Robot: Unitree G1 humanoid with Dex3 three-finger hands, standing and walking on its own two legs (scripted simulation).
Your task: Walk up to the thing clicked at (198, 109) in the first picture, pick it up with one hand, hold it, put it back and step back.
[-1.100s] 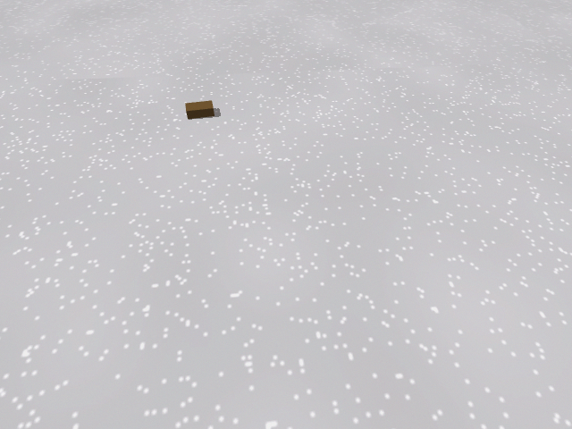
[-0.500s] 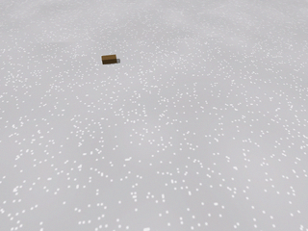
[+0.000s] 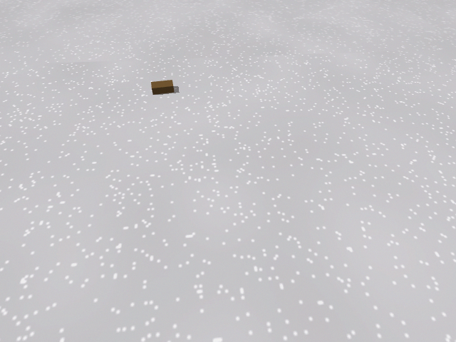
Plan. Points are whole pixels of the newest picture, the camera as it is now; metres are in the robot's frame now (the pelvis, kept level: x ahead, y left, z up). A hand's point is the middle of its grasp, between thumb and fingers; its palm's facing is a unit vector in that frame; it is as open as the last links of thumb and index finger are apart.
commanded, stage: stand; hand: left
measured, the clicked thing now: (162, 87) +1.96 +0.45 -0.75
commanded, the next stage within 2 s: walk up in 0.02 s
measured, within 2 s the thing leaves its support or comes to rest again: neither
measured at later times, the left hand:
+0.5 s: hand out of the picture +0.16 +0.40 -0.17, palm faces +0.07 -0.93 -0.35, open 7.4 cm
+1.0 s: hand (91, 185) +0.52 +0.36 -0.14, palm faces +0.11 -0.93 -0.34, open 7.4 cm
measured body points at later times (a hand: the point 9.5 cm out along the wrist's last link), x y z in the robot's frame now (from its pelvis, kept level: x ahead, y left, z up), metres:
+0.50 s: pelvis +0.13 +0.10 -0.02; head +0.12 +0.13 +0.43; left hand +0.15 +0.44 -0.15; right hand +0.24 -0.24 -0.10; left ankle +0.15 +0.21 -0.75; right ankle +0.10 -0.07 -0.68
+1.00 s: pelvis +0.42 +0.09 -0.02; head +0.45 +0.08 +0.43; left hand +0.52 +0.41 -0.11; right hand +0.50 -0.22 -0.15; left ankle +0.31 +0.22 -0.67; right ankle +0.49 -0.01 -0.75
